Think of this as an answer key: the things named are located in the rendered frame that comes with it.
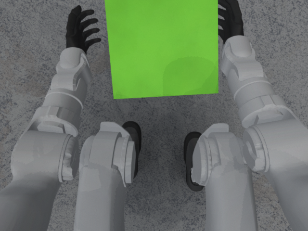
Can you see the left robot shin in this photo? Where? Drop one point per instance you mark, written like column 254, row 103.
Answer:
column 86, row 148

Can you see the carton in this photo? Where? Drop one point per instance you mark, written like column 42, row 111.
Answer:
column 162, row 47

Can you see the right robot foot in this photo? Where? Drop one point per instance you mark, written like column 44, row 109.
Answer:
column 189, row 146

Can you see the robot left upper arm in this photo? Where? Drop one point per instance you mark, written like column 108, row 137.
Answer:
column 42, row 162

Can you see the right robot hand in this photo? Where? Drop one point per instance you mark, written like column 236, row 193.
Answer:
column 232, row 24

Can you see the left robot forearm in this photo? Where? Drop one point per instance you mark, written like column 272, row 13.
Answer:
column 65, row 98

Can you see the robot right upper arm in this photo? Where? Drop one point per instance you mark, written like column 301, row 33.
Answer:
column 279, row 149

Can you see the right robot forearm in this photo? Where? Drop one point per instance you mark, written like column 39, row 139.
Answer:
column 251, row 89

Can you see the left robot hand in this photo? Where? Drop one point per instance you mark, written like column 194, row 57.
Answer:
column 75, row 37

